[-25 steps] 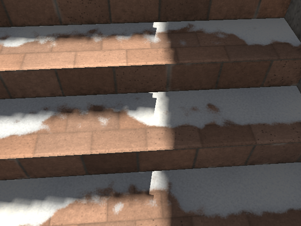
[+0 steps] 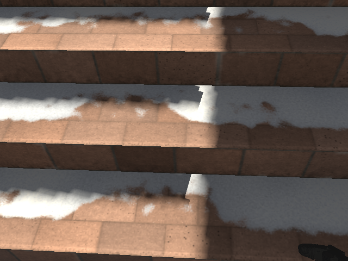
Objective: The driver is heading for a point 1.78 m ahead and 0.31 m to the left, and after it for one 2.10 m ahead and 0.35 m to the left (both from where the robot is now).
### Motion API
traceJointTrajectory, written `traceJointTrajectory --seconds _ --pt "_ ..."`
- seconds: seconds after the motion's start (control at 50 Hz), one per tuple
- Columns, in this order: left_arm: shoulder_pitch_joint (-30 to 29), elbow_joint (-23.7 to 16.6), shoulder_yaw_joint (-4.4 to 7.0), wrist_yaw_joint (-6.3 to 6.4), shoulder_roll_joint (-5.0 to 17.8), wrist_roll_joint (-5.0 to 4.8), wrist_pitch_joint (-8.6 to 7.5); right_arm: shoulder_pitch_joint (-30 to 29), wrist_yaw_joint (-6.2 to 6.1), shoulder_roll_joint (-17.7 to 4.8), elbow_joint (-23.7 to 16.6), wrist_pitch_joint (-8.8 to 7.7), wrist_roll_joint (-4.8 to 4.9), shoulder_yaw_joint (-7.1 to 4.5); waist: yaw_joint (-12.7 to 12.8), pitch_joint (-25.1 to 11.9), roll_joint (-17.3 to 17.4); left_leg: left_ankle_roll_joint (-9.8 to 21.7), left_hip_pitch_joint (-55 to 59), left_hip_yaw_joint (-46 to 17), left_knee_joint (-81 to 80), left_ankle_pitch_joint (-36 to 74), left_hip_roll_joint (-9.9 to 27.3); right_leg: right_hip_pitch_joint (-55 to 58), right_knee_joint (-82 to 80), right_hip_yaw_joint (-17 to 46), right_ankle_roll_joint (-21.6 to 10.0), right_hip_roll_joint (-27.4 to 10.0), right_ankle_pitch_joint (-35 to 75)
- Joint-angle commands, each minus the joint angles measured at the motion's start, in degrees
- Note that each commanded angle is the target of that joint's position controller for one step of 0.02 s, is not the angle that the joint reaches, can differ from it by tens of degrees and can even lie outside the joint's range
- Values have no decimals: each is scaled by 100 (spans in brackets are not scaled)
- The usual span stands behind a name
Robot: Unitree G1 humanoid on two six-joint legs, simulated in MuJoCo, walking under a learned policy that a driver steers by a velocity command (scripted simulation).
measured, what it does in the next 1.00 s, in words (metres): walks ahead, turning left: left foot, then right foot 0.15 m higher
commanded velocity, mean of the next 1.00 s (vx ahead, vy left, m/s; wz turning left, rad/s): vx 0.26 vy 0.00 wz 0.37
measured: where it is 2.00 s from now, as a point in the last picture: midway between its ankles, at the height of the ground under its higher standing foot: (87, 152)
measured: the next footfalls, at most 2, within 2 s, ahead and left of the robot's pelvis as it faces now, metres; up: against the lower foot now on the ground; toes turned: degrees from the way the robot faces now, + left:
left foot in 0.52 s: -0.04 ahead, +0.14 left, +0.00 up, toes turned +23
right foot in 0.96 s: +0.28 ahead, +0.13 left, +0.15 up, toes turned +17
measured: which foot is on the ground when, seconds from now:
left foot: up 0.00-0.50, down 0.52-0.96, up 0.98-1.00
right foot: down 0.00-0.52, up 0.54-0.94, down 0.96-1.00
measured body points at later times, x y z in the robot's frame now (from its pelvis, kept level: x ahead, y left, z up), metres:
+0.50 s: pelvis -0.04 +0.04 -0.04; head -0.03 +0.05 +0.41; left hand -0.01 +0.34 -0.15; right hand +0.20 -0.16 -0.12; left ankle -0.08 +0.13 -0.77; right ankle -0.07 -0.11 -0.77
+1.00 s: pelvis +0.16 +0.14 +0.01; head +0.16 +0.16 +0.46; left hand +0.24 +0.38 -0.10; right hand +0.21 -0.09 -0.13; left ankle -0.05 +0.14 -0.66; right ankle +0.24 +0.12 -0.63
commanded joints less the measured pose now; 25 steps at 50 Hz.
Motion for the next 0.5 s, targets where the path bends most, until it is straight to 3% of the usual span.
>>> traceJointTrajectory --seconds 0.02,0.04,0.06,0.08,0.1,0.12,0.14,0.16,0.18,0.2,0.22,0.28,0.32,0.38,0.42,0.44,0.46,0.48,0.5 --pt "-742 -313 -242 -50 -127 324 -288 1114 5 361 166 210 245 -164 -701 -460 -811 -90 -37 -564 5202 -1496 -964 -651 -182 375 -208 -728 3503" --pt "-822 -610 -211 -43 191 455 -455 952 -60 535 -137 171 174 -118 -898 -379 -415 -385 -687 -583 6041 -1610 -818 -853 144 399 -36 -1632 4794" --pt "-1053 -820 53 34 1092 557 -481 519 -104 470 -505 242 181 4 -1096 94 -970 -534 -1487 -680 6408 -1134 -283 -1356 -534 1187 -610 -2266 1985" --pt "-1278 -945 98 77 1050 375 -517 60 -91 28 -610 240 51 -26 -842 595 -1350 -716 -2106 -577 6560 -868 -23 -1203 -1381 1424 -1059 -2234 -897" --pt "-1394 -1068 63 110 704 173 -576 -244 -19 -624 -605 180 -152 -180 -544 794 -808 -882 -2134 -844 6326 -120 95 -1349 -1315 1621 -1012 -1766 -2268" --pt "-1265 -1047 63 181 661 97 -621 -255 171 -880 -531 148 -112 -287 -399 688 -346 -873 -1895 -964 5995 214 90 -975 -1259 1470 -1040 -1671 -1729" --pt "-818 -961 142 256 829 109 -721 -538 324 -839 -585 80 -64 -270 -72 584 -164 -804 -1826 -950 5282 497 88 -376 -1118 1368 -1162 -1721 -1107" --pt "-429 -839 200 298 898 138 -771 -551 451 -654 -539 46 -12 -227 92 289 -80 -741 -1670 -891 4813 548 80 186 -930 1217 -1179 -1637 -597" --pt "-252 -749 248 326 955 96 -806 -443 586 -563 -515 45 24 -216 75 147 -81 -726 -1309 -896 4069 634 79 442 -879 1046 -1155 -1564 -543" --pt "-197 -722 281 339 938 88 -806 -343 631 -468 -448 63 66 -219 105 43 -265 -701 -1178 -786 3933 606 49 643 -811 980 -1187 -1629 -135" --pt "-214 -723 291 346 879 99 -802 -232 645 -453 -416 86 41 -215 117 -105 -384 -707 -1109 -816 3716 479 73 922 -789 930 -1292 -1757 301" --pt "-196 -660 280 275 678 161 -754 -130 725 -383 -353 83 85 -159 193 -219 -777 -537 -800 -650 2148 192 333 1214 -1161 637 -1198 -1652 -1632" --pt "-438 -671 269 227 664 170 -748 -37 814 -396 -340 73 143 -129 87 -216 -899 -478 -178 -436 935 15 543 928 -1467 416 -1098 -1610 -2250" --pt "-738 -714 341 190 896 197 -828 -123 963 -528 -448 2 295 -142 28 24 -1060 -301 1383 19 -1180 -545 740 53 -1915 -228 -825 -1755 -2781" --pt "-570 -509 403 165 1038 226 -747 59 965 -605 -374 -37 282 -159 127 7 -1061 -95 2122 564 -2152 -1271 557 -7 -1869 -474 -821 -1809 -2959" --pt "-440 -396 422 150 1063 211 -686 166 963 -625 -293 -71 253 -156 180 -13 -987 33 2452 729 -2606 -1181 472 9 -1753 -533 -820 -1810 -3051" --pt "-486 -288 436 115 1099 142 -651 458 960 -607 -194 -104 205 -159 31 -65 -862 146 2973 880 -3052 -669 399 -111 -1477 -642 -771 -1807 -3045" --pt "-505 -194 411 86 1051 77 -588 1028 947 -572 22 -194 177 -180 -244 -194 -447 254 3709 884 -3697 -240 247 -338 -739 -823 -736 -1647 -2727" --pt "-474 -111 325 -6 770 89 -565 1823 896 -721 418 -306 124 -276 -510 -495 393 277 4535 799 -4195 -97 -93 -453 847 -1187 -639 -1147 -1280"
